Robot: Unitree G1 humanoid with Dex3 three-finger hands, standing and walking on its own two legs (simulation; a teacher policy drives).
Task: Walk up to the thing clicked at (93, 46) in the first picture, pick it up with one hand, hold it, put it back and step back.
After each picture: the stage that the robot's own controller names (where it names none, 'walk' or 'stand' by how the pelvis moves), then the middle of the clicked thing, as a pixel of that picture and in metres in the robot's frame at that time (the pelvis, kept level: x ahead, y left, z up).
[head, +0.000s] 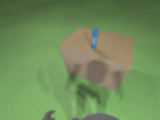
stand; (94, 39) +0.92 +0.02 -0.03
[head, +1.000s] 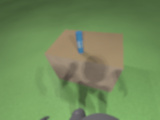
walk; (79, 43) +0.78 +0.21 -0.02
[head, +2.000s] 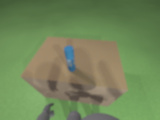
stand; (70, 60) +0.49 +0.22 +0.00
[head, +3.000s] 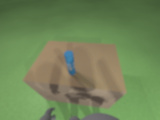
stand; (70, 64) +0.48 +0.22 -0.03
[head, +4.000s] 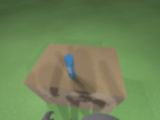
stand; (70, 67) +0.46 +0.22 -0.03
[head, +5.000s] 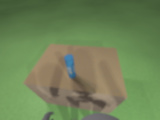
stand; (70, 67) +0.46 +0.22 -0.03
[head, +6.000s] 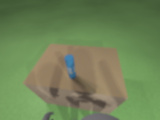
stand; (71, 67) +0.45 +0.21 -0.03
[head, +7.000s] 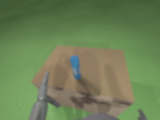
rise first; (76, 68) +0.46 +0.19 -0.03
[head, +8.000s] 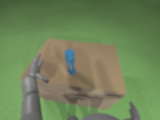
go down; (70, 63) +0.48 +0.19 -0.01
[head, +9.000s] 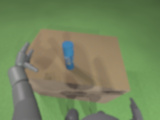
go down; (69, 57) +0.47 +0.18 +0.03
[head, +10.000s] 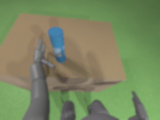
close in; (59, 48) +0.48 +0.19 +0.07
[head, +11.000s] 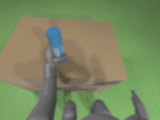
close; (58, 48) +0.49 +0.19 +0.08
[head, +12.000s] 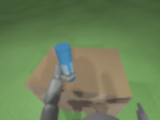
lift; (67, 65) +0.31 +0.16 +0.20
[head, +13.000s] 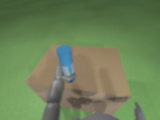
hold; (67, 66) +0.32 +0.17 +0.17
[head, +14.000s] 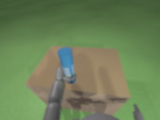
hold; (68, 68) +0.32 +0.17 +0.16
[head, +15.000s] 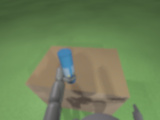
hold; (68, 68) +0.33 +0.17 +0.15
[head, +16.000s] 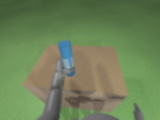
crouch; (67, 60) +0.39 +0.17 +0.15
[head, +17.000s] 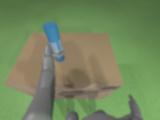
lower; (56, 45) +0.50 +0.21 +0.14
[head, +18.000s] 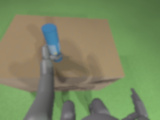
lower; (54, 46) +0.50 +0.20 +0.08
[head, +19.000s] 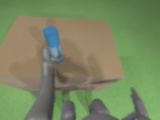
lower; (55, 48) +0.49 +0.20 +0.08
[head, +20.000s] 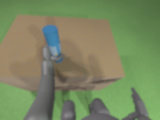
lower; (55, 47) +0.50 +0.20 +0.08
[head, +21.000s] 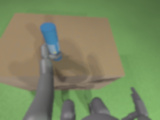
lower; (53, 45) +0.50 +0.20 +0.08
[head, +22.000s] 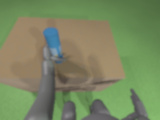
open; (55, 48) +0.49 +0.20 +0.08
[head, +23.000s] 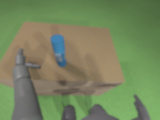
sink last; (60, 53) +0.48 +0.19 +0.05
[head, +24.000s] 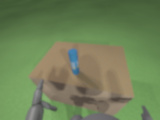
stand; (74, 63) +0.49 +0.20 +0.02
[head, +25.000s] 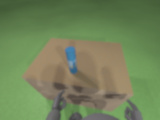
stand; (72, 61) +0.47 +0.20 +0.03
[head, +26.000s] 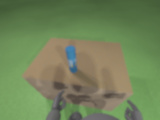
stand; (72, 60) +0.48 +0.20 +0.04
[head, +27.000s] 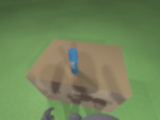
stand; (74, 62) +0.48 +0.19 +0.01
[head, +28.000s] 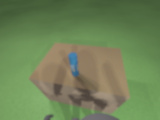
stand; (74, 65) +0.48 +0.20 -0.03
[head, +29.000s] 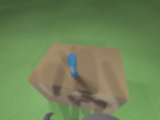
stand; (73, 67) +0.47 +0.20 -0.03
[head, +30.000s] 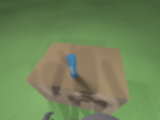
stand; (72, 67) +0.46 +0.20 -0.03
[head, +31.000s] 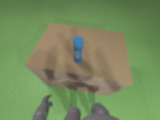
walk; (78, 51) +0.53 +0.14 -0.01
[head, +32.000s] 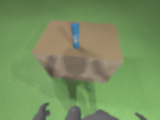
walk; (75, 37) +0.72 +0.23 -0.01
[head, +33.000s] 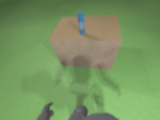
walk; (81, 24) +1.03 +0.23 +0.00
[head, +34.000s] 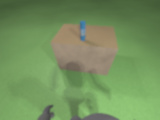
stand; (82, 31) +1.06 +0.21 -0.02
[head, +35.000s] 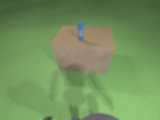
stand; (81, 32) +1.11 +0.22 -0.03
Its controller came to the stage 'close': yes
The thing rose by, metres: 0.20
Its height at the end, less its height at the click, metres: +0.00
